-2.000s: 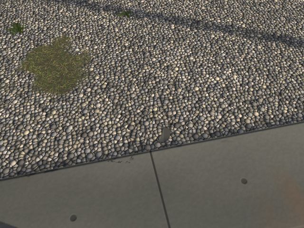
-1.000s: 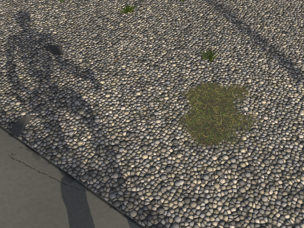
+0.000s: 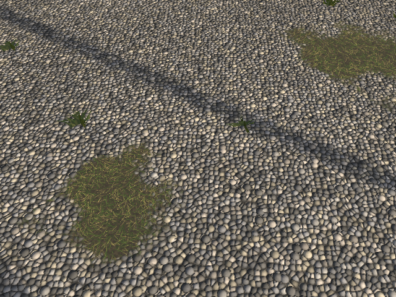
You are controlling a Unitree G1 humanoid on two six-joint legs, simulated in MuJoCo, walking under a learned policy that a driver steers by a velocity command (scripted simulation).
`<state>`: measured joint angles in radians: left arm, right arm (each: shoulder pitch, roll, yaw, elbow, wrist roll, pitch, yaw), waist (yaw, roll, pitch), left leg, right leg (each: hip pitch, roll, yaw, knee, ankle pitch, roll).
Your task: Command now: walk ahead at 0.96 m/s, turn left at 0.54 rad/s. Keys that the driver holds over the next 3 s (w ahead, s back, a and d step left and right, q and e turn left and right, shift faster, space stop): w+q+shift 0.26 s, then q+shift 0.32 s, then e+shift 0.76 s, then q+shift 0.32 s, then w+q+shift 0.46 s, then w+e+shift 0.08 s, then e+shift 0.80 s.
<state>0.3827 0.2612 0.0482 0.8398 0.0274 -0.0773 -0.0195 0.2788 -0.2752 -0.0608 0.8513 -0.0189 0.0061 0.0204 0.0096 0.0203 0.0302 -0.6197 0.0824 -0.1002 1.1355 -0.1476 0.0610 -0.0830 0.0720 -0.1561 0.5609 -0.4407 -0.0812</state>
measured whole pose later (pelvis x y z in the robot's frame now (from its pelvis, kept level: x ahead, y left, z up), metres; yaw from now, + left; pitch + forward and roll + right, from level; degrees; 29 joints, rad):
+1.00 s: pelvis +0.60 +0.10 -0.15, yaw +26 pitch +1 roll -1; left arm 0.26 0.33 0.11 0.76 -0.03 0.03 0.04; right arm 0.06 -0.22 -0.02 0.75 -0.03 0.02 -0.04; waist 0.05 -0.05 0.05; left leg -0.27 0.00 0.01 0.47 -0.23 0.03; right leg -0.57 0.05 0.09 1.04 -0.41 0.06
